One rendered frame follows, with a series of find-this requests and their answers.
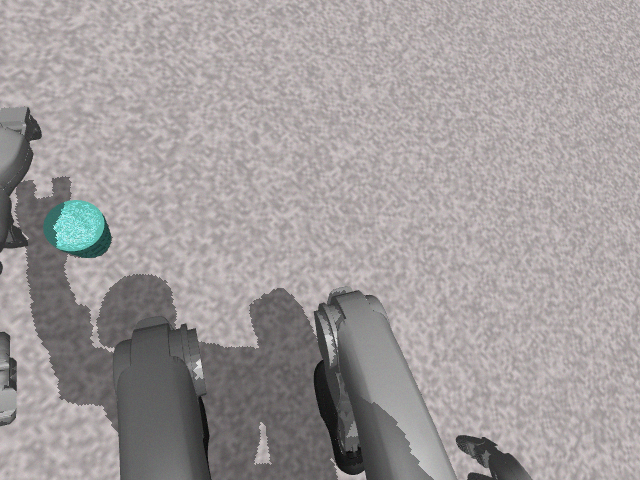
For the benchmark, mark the right robot foot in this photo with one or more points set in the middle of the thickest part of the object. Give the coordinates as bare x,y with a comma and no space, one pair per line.
349,462

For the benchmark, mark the left robot hand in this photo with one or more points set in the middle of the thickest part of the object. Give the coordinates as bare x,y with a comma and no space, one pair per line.
17,129

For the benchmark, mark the cup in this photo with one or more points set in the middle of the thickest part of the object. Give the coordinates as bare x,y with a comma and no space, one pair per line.
79,228

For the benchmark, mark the left robot arm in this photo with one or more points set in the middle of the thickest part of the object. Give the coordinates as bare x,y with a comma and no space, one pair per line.
8,366

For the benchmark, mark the right robot hand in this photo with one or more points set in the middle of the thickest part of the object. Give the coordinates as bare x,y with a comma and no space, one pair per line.
502,466

